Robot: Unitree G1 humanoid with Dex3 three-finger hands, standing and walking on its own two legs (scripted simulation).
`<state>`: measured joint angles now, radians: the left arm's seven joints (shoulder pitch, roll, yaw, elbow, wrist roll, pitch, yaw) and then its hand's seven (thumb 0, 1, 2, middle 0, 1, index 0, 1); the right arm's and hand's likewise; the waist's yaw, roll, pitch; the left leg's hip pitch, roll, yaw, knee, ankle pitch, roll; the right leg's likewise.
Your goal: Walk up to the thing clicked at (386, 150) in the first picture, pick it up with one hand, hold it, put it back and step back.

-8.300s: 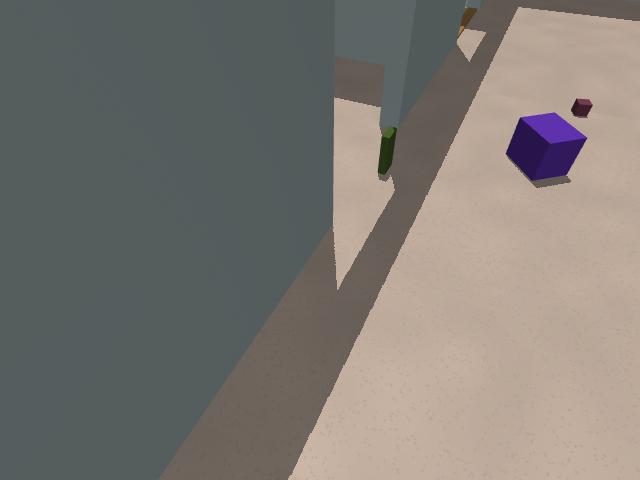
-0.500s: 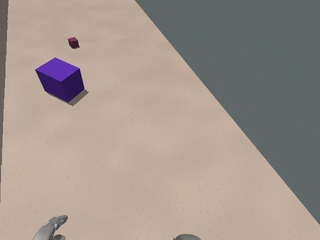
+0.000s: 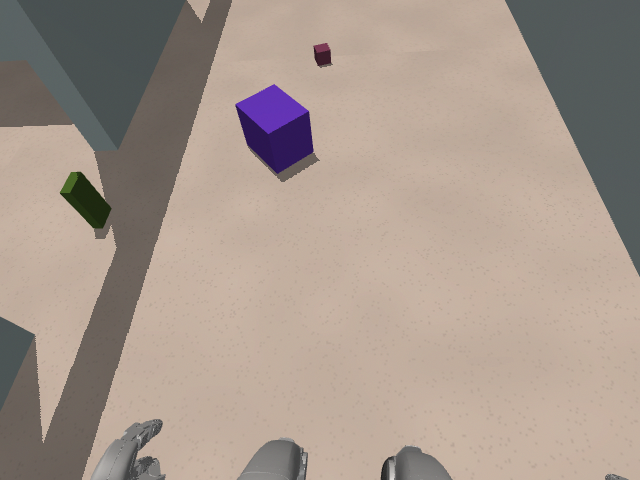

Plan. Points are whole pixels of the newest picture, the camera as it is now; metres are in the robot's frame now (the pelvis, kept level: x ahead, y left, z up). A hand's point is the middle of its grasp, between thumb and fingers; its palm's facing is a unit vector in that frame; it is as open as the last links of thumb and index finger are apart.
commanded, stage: walk up
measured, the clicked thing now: (87, 201) +1.07 +1.02 -0.64
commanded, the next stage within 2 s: none
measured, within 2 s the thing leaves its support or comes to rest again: neither
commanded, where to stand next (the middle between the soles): +0.07 +0.01 m, yaw +37 degrees
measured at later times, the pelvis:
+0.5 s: pelvis -0.01 -0.01 -0.01, yaw +21 degrees
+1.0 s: pelvis -0.04 -0.01 +0.00, yaw +34 degrees
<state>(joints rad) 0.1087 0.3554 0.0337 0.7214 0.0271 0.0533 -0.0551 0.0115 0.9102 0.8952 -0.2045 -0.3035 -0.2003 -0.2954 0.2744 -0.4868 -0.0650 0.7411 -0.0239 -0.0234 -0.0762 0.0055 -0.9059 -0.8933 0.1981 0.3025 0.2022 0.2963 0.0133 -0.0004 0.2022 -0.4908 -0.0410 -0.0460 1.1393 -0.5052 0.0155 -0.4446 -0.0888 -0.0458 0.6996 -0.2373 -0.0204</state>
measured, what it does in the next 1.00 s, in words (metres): steps on the spot, turning left: left foot, then right foot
